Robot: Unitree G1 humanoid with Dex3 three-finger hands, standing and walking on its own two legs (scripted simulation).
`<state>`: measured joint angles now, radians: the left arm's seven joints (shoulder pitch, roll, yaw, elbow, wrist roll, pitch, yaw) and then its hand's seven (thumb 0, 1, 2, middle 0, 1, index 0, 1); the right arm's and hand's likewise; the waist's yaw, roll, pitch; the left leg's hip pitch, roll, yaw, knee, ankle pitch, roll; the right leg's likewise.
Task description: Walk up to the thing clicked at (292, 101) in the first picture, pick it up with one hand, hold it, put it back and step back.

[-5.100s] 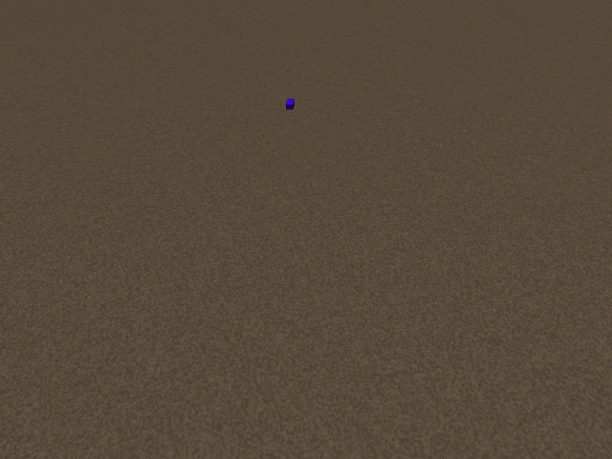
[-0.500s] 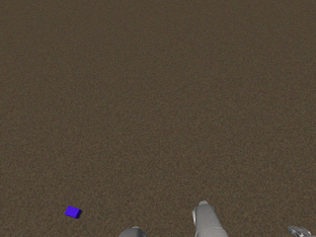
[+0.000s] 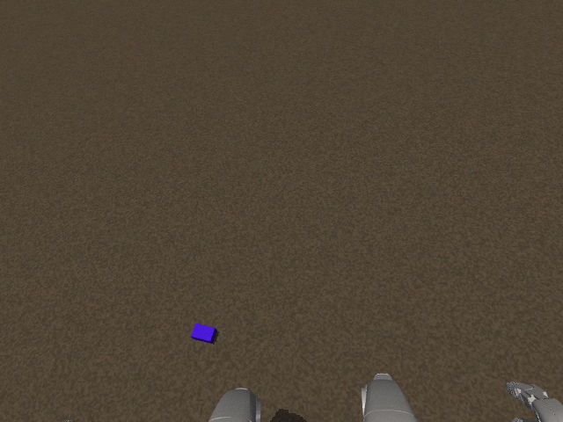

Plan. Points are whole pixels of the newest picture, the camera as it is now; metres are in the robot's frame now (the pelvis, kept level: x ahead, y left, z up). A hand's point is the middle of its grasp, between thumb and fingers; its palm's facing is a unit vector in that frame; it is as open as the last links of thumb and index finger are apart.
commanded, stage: walk up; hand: left
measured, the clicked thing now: (204, 333) +0.46 +0.35 -0.71
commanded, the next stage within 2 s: none
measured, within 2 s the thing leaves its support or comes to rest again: neither
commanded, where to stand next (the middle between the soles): +0.02 +0.16 m, yaw -9 degrees
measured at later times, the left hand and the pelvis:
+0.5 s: hand out of the picture -0.03 +0.47 -0.12, palm faces -0.10 -0.87 -0.48, open 7.4 cm; pelvis -0.11 +0.19 +0.01, yaw -5 degrees
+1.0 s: hand out of the picture +0.03 +0.49 -0.11, palm faces -0.26 -0.89 -0.37, open 7.4 cm; pelvis -0.09 +0.23 +0.04, yaw -12 degrees
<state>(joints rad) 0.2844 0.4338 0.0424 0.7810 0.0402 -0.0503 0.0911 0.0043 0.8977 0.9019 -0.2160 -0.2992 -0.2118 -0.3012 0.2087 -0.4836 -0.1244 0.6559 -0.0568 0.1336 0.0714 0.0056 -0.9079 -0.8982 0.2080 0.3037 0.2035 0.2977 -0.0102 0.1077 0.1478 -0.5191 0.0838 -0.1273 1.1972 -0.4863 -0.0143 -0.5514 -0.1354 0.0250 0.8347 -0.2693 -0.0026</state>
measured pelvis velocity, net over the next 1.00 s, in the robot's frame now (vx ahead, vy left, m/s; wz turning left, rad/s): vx -0.09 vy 0.23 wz -0.21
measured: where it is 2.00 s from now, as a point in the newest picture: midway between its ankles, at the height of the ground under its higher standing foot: outside the picture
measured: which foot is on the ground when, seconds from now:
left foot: up 0.00-0.04, down 0.06-0.38, up 0.40-0.56, down 0.58-1.00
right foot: down 0.00-0.08, up 0.10-0.34, down 0.36-0.60, up 0.62-1.00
